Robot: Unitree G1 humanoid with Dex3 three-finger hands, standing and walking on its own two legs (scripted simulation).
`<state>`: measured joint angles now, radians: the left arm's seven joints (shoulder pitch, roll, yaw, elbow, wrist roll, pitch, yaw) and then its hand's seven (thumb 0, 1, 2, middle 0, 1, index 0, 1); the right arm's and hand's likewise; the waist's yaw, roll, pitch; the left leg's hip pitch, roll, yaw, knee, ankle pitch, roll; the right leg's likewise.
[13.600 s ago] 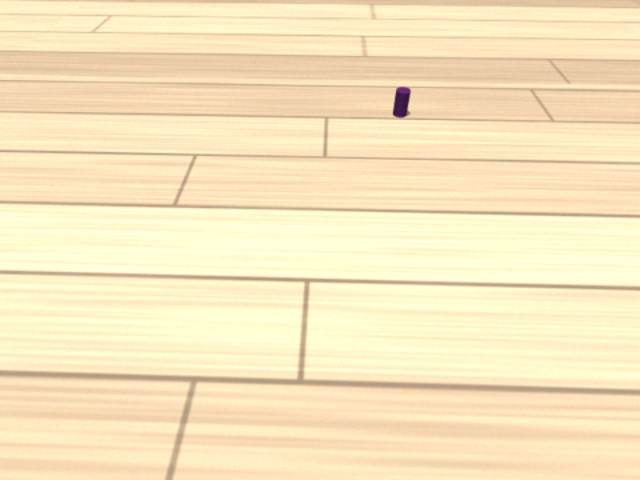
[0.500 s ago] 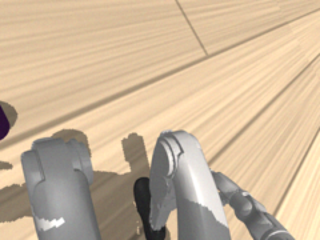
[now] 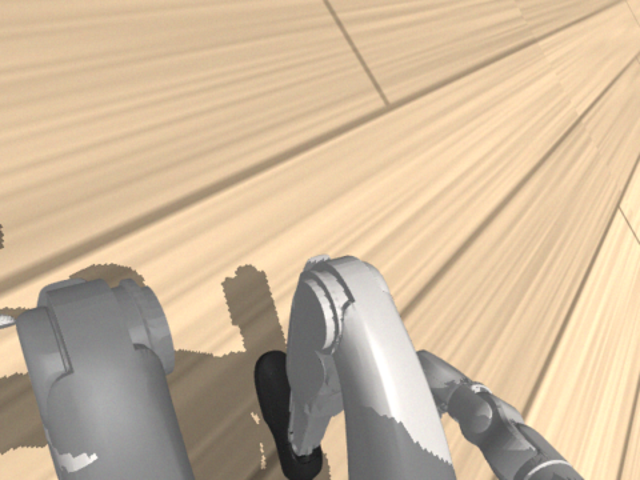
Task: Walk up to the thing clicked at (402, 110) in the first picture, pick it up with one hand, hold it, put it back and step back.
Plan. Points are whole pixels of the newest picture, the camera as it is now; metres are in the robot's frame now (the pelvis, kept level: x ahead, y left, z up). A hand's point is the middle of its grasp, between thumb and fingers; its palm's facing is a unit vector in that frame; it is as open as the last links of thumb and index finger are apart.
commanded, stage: close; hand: left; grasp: from the side
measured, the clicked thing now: out of the picture +0.39 +0.33 -0.19
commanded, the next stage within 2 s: settle in 0.56 s
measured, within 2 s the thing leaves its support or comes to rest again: leaves its support in 0.76 s
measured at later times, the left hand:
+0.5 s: hand out of the picture +0.38 +0.32 -0.17, palm faces +0.46 -0.89 +0.00, open 11.0 cm
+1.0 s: hand out of the picture +0.38 +0.32 -0.14, palm faces +0.45 -0.89 +0.01, open 11.3 cm
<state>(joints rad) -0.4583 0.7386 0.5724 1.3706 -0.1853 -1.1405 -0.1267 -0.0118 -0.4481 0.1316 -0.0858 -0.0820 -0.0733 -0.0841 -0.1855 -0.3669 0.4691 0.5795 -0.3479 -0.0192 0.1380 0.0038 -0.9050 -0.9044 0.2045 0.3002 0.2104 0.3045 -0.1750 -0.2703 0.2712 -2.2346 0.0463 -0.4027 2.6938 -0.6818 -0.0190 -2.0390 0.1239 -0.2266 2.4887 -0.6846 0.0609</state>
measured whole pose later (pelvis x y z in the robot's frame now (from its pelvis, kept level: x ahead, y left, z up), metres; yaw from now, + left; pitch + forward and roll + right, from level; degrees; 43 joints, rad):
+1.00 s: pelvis +0.00 +0.00 +0.01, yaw -1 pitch +11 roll -16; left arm -0.47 0.72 0.55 1.19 -0.16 -1.05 -0.04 -0.02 -0.44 0.93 -0.59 -0.95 -0.62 -0.97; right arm -0.16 -0.35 0.45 0.56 -0.32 0.03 0.14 0.00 -0.90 -0.91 0.20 0.30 0.21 0.30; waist -0.17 -0.26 0.26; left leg -2.23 0.06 -0.41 2.67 -0.69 -0.03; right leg -2.04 0.12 -0.24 2.46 -0.68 0.06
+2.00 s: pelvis +0.02 -0.03 +0.07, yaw +8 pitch +30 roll -6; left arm -0.43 0.42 0.49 0.74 -0.22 -0.62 -0.21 -0.02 -0.51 1.03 -0.61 -0.95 -0.64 -0.97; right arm 0.00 -0.30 0.08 0.64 -0.08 0.06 0.06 0.01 -0.91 -0.91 0.20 0.30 0.21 0.30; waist -0.06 -0.03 -0.06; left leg -2.23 0.07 -0.19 2.38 -0.68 -0.05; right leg -2.12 0.04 -0.09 2.34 -0.74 0.01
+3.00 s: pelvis +0.02 -0.03 +0.12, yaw +11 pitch +31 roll -5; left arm -0.48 0.38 0.48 0.76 -0.19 -0.58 -0.23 -0.02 -0.57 1.08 -0.62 -0.97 -0.65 -0.99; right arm 0.07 -0.27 0.02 0.67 -0.05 0.03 0.03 0.01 -0.93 -0.90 0.20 0.30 0.21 0.30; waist -0.05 -0.01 -0.13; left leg -2.12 0.07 -0.12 2.22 -0.65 -0.03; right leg -2.03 0.02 -0.05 2.20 -0.72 0.01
